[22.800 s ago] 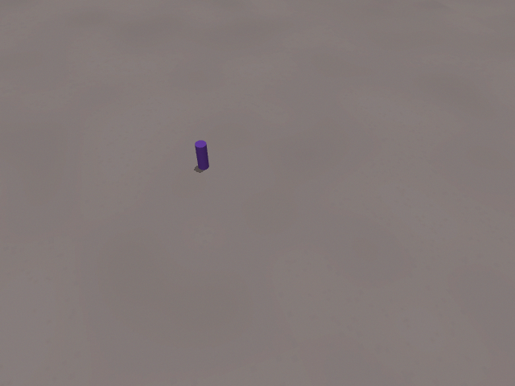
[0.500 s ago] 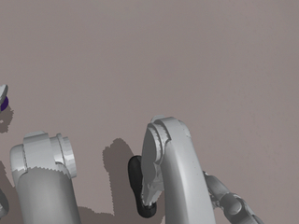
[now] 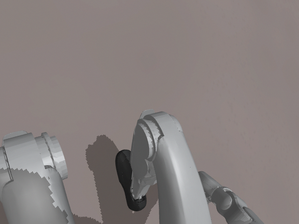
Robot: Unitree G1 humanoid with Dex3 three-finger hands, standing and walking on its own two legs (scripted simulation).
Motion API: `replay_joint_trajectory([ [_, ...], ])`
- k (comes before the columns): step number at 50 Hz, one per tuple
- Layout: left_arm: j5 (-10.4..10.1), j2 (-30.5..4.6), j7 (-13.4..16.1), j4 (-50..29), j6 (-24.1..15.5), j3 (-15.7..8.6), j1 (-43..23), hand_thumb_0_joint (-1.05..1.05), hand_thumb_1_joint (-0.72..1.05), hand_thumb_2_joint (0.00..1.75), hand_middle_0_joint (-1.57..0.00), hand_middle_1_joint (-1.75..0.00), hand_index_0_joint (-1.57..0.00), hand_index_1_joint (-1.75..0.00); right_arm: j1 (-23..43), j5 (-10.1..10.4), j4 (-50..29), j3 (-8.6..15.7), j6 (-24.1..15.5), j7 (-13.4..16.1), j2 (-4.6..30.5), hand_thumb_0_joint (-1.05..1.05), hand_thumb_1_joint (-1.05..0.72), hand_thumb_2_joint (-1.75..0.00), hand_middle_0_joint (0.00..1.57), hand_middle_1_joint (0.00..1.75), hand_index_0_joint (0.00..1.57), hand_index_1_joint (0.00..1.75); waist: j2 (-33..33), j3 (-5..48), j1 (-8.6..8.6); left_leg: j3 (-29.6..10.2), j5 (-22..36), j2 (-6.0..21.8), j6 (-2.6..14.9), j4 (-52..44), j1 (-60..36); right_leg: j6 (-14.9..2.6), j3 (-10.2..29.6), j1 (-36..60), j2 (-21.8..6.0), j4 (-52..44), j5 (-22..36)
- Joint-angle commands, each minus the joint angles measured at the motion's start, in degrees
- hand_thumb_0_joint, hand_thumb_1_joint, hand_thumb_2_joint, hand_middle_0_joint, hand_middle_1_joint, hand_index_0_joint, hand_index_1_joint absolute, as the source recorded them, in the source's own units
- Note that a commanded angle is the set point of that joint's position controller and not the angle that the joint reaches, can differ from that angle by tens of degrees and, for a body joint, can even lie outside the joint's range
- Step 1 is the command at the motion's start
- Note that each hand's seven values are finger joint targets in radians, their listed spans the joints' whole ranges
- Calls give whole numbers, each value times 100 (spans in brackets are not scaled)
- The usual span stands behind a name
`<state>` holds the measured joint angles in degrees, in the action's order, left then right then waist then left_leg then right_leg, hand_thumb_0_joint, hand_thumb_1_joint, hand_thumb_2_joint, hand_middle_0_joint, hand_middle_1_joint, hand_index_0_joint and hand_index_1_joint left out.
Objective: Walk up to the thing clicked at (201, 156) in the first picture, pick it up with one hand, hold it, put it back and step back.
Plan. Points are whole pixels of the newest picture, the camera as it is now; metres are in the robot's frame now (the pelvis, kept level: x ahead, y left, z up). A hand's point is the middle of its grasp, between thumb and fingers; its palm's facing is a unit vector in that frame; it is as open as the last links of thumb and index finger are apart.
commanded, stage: lower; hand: left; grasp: from the side
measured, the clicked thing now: out of the picture +0.43 +0.30 -0.18
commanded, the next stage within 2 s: loosen in 0.54 s
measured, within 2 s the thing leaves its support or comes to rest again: rests again in 0.50 s
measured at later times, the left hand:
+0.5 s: hand out of the picture +0.43 +0.29 -0.17, palm faces +0.38 -0.92 +0.01, open 8.1 cm
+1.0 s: hand out of the picture +0.43 +0.29 -0.18, palm faces +0.37 -0.93 +0.02, open 11.0 cm
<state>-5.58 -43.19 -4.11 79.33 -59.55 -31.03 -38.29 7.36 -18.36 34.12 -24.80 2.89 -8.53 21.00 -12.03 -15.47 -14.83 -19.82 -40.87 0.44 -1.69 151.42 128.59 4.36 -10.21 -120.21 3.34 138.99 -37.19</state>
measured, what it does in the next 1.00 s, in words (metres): stands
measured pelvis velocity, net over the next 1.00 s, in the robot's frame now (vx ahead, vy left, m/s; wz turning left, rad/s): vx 0.00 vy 0.01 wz -0.04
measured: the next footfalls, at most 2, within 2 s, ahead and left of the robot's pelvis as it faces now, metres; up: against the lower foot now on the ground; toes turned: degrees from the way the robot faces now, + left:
none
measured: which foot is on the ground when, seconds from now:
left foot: down 0.00-1.00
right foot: down 0.00-1.00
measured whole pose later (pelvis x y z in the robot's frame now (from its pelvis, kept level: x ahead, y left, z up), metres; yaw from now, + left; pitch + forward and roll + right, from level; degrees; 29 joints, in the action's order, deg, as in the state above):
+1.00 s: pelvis +0.00 +0.01 +0.00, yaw -3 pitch +13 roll -19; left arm -5.2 -47.5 -0.7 82.4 -63.8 -29.7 -38.0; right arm 10.2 -20.7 31.8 -29.0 2.8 -8.6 20.8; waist -15.2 -17.7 -14.7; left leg -22.7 -41.8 1.0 -0.3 153.3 127.6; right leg 4.5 -12.5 -117.7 4.7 137.6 -36.5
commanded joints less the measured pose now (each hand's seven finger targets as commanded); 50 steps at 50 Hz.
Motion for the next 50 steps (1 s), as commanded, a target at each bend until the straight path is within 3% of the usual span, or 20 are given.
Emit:
replay_joint_trajectory([
  [1, -51, -1111, 110, -683, -523, -68, -1223, 0, 32, 121, -128, -136, -130, -135, -265, -46, -125, 561, 15, 108, 1983, 0, -91, -90, 20, 30, 20, 30, 2696, 3421, -513, 573, 680, 319, 25, -1799, -2237, -451, -809, 1628, 158, -987, 1064],
  [15, 41, -1246, 253, -654, -638, -7, -1107, 0, 35, 124, -126, -135, -127, -135, -159, -144, -137, 433, 31, 115, 2024, 0, -90, -90, 20, 30, 20, 30, 2912, 3395, -555, 449, 1006, 388, -30, -1795, -2482, -454, -914, 1717, 221, -908, 1317],
  [20, 24, -1242, 326, -659, -704, 43, -1201, 0, 32, 122, -126, -132, -127, -133, -70, -167, -167, 392, 22, 109, 2021, 0, -90, -90, 20, 30, 20, 30, 2848, 3212, -596, 420, 749, 382, -1, -1774, -2319, -444, -943, 1660, 247, -965, 1159],
  [27, 60, -1141, 337, -509, -744, 154, -1108, 0, 36, 124, -126, -134, -127, -134, -12, -212, -185, 355, 34, 115, 2041, 0, -90, -90, 20, 30, 20, 30, 2895, 3182, -652, 345, 881, 413, -35, -1789, -2488, -432, -988, 1679, 260, -932, 1259],
  [30, 80, -1364, 378, -471, -771, 56, -1078, 0, 32, 122, -125, -132, -126, -132, 14, -215, -232, 314, 49, 106, 2042, 0, -90, -90, 20, 30, 20, 30, 2829, 3141, -588, 336, 780, 413, -15, -1778, -2375, -440, -1001, 1672, 282, -955, 1159],
  [32, 63, -1303, 387, -407, -797, 85, -1106, 0, 35, 122, -125, -131, -126, -132, 31, -222, -249, 305, 41, 103, 2052, 0, -89, -90, 20, 30, 20, 30, 2751, 3040, -642, 330, 685, 416, -6, -1787, -2306, -435, -1005, 1657, 278, -978, 1094],
  [33, 41, -1262, 392, -398, -814, 77, -1093, 0, 30, 114, -131, -129, -132, -129, 43, -232, -245, 286, 37, 99, 2038, 0, -91, -90, 20, 30, 20, 30, 2716, 3084, -647, 315, 720, 414, -4, -1766, -2335, -420, -1015, 1700, 283, -979, 1139],
  [36, 40, -1443, 407, -556, -875, 17, -1200, 0, 13, 90, -112, -105, -114, -105, 30, -249, -237, 278, 39, 109, 2070, 0, -92, -89, 20, 30, 20, 30, 2937, 3184, -630, 301, 803, 429, -35, -1781, -2489, -439, -1021, 1697, 292, -943, 1180],
  [38, 28, -1237, 377, -456, -877, 83, -1088, 0, 7, 74, -105, -94, -107, -92, 38, -263, -217, 283, 25, 111, 2079, 0, -92, -89, 20, 30, 20, 30, 2991, 3155, -666, 244, 928, 444, -72, -1832, -2609, -435, -1044, 1693, 283, -892, 1292],
  [39, 28, -1339, 392, -522, -884, 71, -1129, 0, 1, 66, -102, -88, -103, -87, 44, -254, -202, 276, 21, 114, 2075, 0, -92, -90, 20, 30, 20, 30, 3025, 3112, -633, 280, 935, 443, -59, -1801, -2558, -446, -1015, 1663, 291, -897, 1297],
  [44, 41, -1344, 387, -427, -862, 98, -1122, 0, -34, 37, -67, -52, -66, -53, 61, -248, -250, 261, 41, 108, 2076, 0, -92, -90, 20, 30, 20, 30, 2852, 3012, -674, 272, 746, 430, -22, -1796, -2365, -438, -1032, 1660, 293, -951, 1169],
  [48, 29, -1295, 352, -442, -833, 139, -1033, 0, -45, 26, -55, -40, -54, -40, 60, -250, -251, 275, 48, 105, 2083, 0, -93, -90, 20, 30, 20, 30, 2888, 3034, -628, 254, 750, 437, -37, -1821, -2459, -437, -1038, 1631, 294, -960, 1159],
  [49, 11, -1236, 353, -405, -831, 149, -1081, 0, -45, 27, -53, -39, -53, -39, 59, -243, -266, 265, 47, 107, 2090, 0, -93, -90, 20, 30, 20, 30, 2857, 2991, -685, 220, 753, 431, -38, -1843, -2429, -433, -1070, 1633, 291, -948, 1167],
  [50, -4, -1276, 365, -429, -821, 122, -1014, 0, -49, 24, -50, -35, -49, -36, 53, -240, -273, 258, 38, 103, 2075, 0, -93, -90, 20, 30, 20, 30, 2821, 3018, -619, 253, 794, 427, -23, -1819, -2408, -434, -1039, 1691, 295, -969, 1202],
])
